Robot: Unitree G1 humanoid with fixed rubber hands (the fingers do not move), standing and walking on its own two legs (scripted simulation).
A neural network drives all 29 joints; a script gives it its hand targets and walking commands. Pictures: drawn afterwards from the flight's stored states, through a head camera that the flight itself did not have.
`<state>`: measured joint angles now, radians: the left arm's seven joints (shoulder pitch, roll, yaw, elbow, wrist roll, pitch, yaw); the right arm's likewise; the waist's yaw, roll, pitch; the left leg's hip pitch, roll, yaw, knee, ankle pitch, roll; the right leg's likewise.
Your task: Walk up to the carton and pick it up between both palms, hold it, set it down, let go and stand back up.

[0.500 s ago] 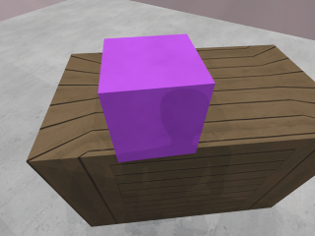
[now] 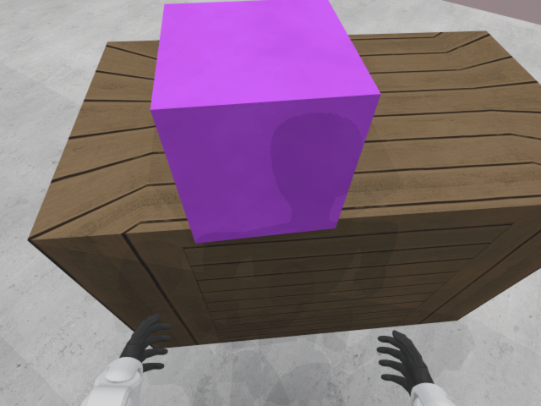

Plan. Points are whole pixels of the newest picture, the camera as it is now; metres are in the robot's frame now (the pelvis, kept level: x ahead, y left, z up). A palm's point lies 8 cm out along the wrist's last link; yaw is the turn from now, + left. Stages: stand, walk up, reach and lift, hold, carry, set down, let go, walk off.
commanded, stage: reach and lift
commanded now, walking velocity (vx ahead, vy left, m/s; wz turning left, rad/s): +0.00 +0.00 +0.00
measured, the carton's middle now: (257, 126) +0.50 +0.02 +0.14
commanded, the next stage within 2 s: none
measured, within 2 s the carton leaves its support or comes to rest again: neither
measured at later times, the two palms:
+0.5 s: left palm (103, 401) +0.16 +0.22 -0.02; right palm (439, 394) +0.15 -0.22 -0.03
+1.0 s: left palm (91, 349) +0.20 +0.22 +0.04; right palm (439, 326) +0.22 -0.21 +0.03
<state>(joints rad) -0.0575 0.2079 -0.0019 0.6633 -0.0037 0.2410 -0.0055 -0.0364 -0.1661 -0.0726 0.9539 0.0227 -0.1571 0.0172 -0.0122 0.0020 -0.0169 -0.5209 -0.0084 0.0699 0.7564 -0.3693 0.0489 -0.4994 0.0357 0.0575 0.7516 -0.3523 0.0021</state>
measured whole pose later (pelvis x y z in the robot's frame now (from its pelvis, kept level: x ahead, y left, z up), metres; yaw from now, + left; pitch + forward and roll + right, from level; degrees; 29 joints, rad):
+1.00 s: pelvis +0.00 -0.01 +0.04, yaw +0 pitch -2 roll -1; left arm 0.17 0.28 -0.01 0.16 -0.17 0.28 0.01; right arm 0.17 -0.16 -0.03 0.28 0.16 0.16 -0.03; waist 0.06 -0.01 -0.06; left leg -0.14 0.01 0.06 0.34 -0.18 0.02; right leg -0.09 0.04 0.04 0.29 -0.17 -0.02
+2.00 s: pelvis +0.00 -0.02 +0.04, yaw +1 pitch +0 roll +0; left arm -0.28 0.35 0.13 0.09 -0.27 0.50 -0.01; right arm -0.34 -0.30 -0.01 0.22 0.36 0.37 -0.11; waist 0.01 -0.02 -0.02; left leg -0.14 0.01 0.03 0.28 -0.14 0.00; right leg -0.09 0.05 0.02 0.24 -0.14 -0.03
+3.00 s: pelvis -0.01 -0.03 +0.04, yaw +3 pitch +11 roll -1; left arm -1.06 0.49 0.00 0.78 -0.37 0.49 0.03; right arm -1.15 -0.41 0.00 0.92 0.37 0.46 -0.07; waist -0.03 -0.01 -0.17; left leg -0.41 0.01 -0.02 0.31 -0.10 0.00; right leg -0.35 0.05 -0.03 0.26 -0.10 -0.04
